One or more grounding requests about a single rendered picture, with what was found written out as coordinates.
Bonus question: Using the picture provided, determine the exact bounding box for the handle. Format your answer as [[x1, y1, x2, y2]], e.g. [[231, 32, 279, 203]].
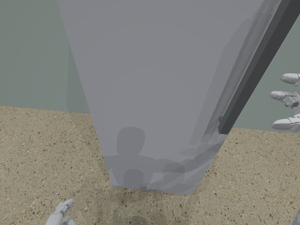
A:
[[217, 0, 300, 135]]

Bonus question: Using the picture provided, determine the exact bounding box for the robot right hand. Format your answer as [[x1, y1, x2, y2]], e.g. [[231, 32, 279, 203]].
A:
[[269, 73, 300, 132]]

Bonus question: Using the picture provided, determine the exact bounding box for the robot left hand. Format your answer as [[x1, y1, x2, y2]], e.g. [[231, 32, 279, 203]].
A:
[[45, 199, 75, 225]]

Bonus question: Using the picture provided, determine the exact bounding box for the fridge door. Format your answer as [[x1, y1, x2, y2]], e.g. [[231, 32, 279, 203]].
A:
[[56, 0, 300, 195]]

